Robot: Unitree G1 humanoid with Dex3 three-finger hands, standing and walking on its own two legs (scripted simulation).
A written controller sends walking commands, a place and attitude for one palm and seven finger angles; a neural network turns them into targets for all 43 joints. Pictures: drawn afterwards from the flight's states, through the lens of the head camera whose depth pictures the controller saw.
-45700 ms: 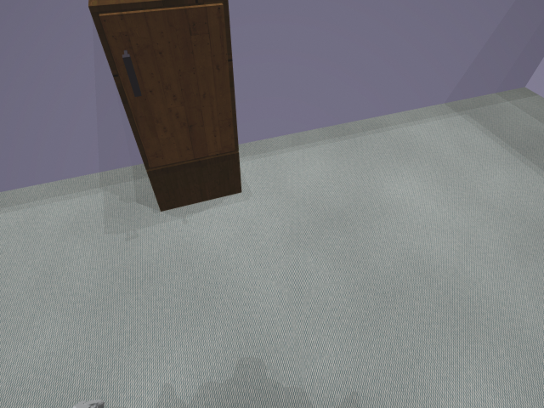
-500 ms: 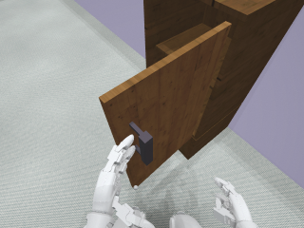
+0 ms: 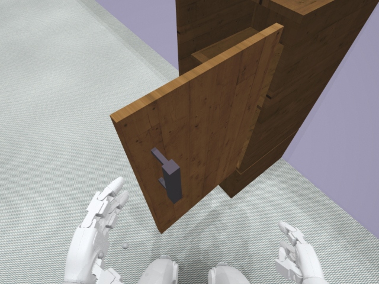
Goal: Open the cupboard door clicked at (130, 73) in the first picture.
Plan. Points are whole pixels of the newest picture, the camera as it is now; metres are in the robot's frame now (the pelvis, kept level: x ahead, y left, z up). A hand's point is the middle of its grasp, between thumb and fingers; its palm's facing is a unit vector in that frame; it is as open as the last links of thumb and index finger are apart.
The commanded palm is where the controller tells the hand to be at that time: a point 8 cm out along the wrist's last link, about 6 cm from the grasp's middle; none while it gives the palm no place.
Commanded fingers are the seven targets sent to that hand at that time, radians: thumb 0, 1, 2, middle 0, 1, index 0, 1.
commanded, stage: draw the hand back to the body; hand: left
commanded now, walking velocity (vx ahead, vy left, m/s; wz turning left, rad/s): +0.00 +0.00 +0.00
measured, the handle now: (166, 176) +0.32 +0.07 +0.07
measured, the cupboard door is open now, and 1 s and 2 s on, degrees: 93 93 93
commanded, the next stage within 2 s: step back with the hand held close in 1.60 s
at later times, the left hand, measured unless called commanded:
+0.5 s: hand (76, 237) +0.19 +0.17 +0.13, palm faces -0.07 -1.00 -0.05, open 16.3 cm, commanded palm +0.16 +0.23 +0.15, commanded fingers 0.00 -0.32 0.38 -0.16 -0.30 -0.16 -0.30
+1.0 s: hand out of the picture +0.22 +0.27 +0.22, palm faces +0.30 -0.88 -0.37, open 11.8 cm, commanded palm +0.17 +0.32 +0.25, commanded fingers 0.00 0.55 0.75 -0.19 -0.30 -0.19 -0.30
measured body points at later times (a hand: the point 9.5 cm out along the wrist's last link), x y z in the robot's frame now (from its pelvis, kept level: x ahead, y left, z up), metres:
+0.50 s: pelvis +0.01 +0.02 +0.04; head +0.03 +0.01 +0.49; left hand +0.18 +0.23 +0.14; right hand +0.19 -0.22 -0.01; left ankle +0.02 +0.09 -0.63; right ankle +0.00 -0.06 -0.63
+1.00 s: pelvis +0.04 +0.05 +0.10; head +0.02 +0.03 +0.55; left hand +0.20 +0.31 +0.24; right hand +0.22 -0.17 +0.03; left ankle +0.02 +0.09 -0.63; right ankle +0.00 -0.06 -0.63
